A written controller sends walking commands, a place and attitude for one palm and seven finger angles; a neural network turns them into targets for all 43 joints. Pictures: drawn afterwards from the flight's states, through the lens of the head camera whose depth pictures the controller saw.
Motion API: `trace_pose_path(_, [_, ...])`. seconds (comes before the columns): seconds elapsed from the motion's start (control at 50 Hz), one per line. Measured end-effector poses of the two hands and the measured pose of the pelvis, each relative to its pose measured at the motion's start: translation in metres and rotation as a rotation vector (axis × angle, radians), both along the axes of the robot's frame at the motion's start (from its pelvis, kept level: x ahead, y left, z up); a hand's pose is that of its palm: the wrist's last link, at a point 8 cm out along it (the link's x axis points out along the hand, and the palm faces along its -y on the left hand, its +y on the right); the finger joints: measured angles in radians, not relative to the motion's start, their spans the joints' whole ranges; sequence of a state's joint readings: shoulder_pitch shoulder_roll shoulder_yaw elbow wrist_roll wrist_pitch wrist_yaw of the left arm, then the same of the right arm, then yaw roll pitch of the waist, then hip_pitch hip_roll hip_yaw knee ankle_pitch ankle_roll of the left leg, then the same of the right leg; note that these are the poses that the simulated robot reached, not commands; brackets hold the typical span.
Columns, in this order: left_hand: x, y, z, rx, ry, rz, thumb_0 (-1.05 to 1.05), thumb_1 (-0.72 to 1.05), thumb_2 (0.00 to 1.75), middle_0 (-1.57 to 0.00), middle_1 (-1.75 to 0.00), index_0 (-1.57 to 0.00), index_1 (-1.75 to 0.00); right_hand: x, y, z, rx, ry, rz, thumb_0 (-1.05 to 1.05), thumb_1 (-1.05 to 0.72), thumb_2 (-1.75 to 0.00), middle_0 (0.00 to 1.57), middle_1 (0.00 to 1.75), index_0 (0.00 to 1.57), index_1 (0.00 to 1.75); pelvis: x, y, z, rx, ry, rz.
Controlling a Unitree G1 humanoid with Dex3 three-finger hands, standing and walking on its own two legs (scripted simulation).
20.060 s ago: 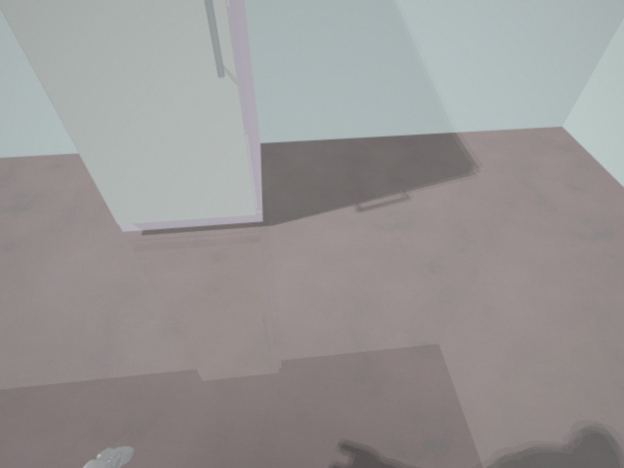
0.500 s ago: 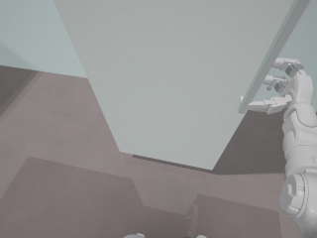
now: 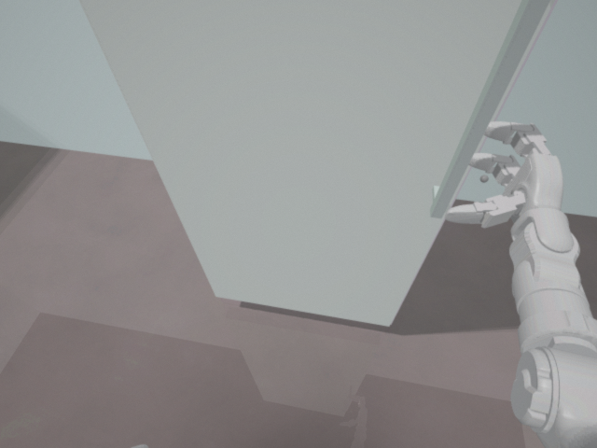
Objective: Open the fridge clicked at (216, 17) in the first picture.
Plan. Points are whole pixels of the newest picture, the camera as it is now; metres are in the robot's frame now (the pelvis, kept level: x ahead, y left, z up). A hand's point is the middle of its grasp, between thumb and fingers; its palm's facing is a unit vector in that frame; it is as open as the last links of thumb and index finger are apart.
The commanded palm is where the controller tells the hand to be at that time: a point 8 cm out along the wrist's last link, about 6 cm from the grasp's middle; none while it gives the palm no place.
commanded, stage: slide the fingers in behind the handle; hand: right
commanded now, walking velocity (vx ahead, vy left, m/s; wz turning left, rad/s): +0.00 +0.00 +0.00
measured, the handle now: (477, 111) +0.53 -0.16 +0.18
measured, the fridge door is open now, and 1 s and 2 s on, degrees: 0 0 0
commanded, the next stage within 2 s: grip the handle and tug to test in 1.20 s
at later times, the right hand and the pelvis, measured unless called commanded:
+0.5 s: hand (455, 173) +0.47 -0.14 +0.12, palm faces +0.06 +1.00 +0.01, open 14.0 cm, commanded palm +0.45 -0.19 +0.12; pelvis -0.01 +0.00 +0.00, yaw +0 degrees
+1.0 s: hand (452, 171) +0.48 -0.14 +0.12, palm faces +0.04 +1.00 +0.01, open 14.0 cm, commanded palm +0.44 -0.19 +0.12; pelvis +0.00 +0.01 +0.00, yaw +0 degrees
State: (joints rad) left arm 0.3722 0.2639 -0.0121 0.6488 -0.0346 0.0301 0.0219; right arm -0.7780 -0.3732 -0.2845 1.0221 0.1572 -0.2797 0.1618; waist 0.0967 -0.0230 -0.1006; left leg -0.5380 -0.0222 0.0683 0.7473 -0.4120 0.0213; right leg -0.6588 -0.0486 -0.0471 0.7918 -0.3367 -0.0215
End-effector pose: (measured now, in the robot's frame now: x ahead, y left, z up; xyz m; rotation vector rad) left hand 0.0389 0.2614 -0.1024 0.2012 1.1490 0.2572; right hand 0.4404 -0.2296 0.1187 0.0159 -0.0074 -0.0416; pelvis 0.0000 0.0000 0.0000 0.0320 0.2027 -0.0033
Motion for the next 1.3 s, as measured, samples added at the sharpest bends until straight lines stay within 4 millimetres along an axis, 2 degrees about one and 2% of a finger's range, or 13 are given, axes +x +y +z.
trace_pose_path(0.1, [0.009, -0.005, -0.001, -0.01, -0.029, -0.017, 0.0, 0.91, 0.9, -0.2, -0.3, -0.2, -0.3, 0.001, 0.01, 0.0, 0.006, 0.003, 0.001, -0.01, 0.5, -0.3, 0.29, 1.2, 0.3, 1.2, -0.001, -0.002, -0.001, -0.002, -0.002, 0.0])
trace_pose_path(0.2, [0.007, -0.008, -0.002, -0.019, -0.036, -0.019, 0.0, 0.91, 0.9, -0.2, -0.3, -0.2, -0.3, 0.003, 0.018, 0.0, -0.008, 0.0, 0.002, -0.01, 0.5, -0.3, 0.29, 1.2, 0.3, 1.2, -0.003, -0.002, -0.002, -0.002, -0.002, 0.002])
trace_pose_path(0.42, [-0.017, -0.006, -0.007, -0.031, 0.019, 0.008, 0.0, 0.91, 0.9, -0.2, -0.3, -0.2, -0.3, 0.006, 0.034, -0.002, -0.008, 0.014, -0.006, -0.01, 0.5, -0.3, 0.3, 1.2, 0.3, 1.2, -0.005, 0.001, -0.001, -0.007, -0.003, 0.008])
trace_pose_path(0.58, [-0.034, 0.004, -0.005, -0.014, 0.056, 0.036, 0.0, 0.91, 0.9, -0.2, -0.3, -0.2, -0.3, 0.013, 0.034, -0.003, -0.006, 0.011, -0.02, -0.01, 0.5, -0.3, 0.3, 1.2, 0.3, 1.2, -0.006, 0.006, -0.001, -0.008, 0.008, 0.012])
trace_pose_path(0.68, [-0.038, 0.008, -0.004, -0.007, 0.071, 0.046, 0.0, 0.91, 0.9, -0.2, -0.3, -0.2, -0.3, 0.014, 0.032, -0.004, -0.006, 0.016, -0.013, -0.01, 0.5, -0.3, 0.3, 1.2, 0.3, 1.2, -0.004, 0.008, 0.0, -0.008, 0.011, 0.012])
trace_pose_path(0.82, [-0.031, 0.01, -0.003, -0.002, 0.068, 0.039, 0.0, 0.91, 0.9, -0.2, -0.3, -0.2, -0.3, 0.016, 0.033, -0.006, 0.004, 0.017, -0.013, -0.01, 0.5, -0.3, 0.29, 1.2, 0.3, 1.2, -0.002, 0.008, 0.0, -0.007, 0.017, 0.009])
trace_pose_path(1.12, [0.004, 0.0, -0.005, -0.039, -0.008, 0.001, 0.0, 0.91, 0.9, -0.2, -0.3, -0.2, -0.3, 0.009, 0.04, -0.002, -0.002, 0.007, -0.013, -0.01, 0.5, -0.3, 0.3, 1.2, 0.3, 1.2, 0.004, 0.006, 0.001, -0.012, 0.003, 0.009])
trace_pose_path(1.3, [0.005, 0.001, -0.005, -0.034, -0.006, -0.009, 0.0, 0.91, 0.9, -0.2, -0.3, -0.2, -0.3, 0.01, 0.04, -0.003, -0.012, 0.016, -0.008, -0.01, 0.5, -0.3, 0.29, 1.2, 0.3, 1.2, 0.002, 0.007, 0.0, -0.011, 0.002, 0.002])
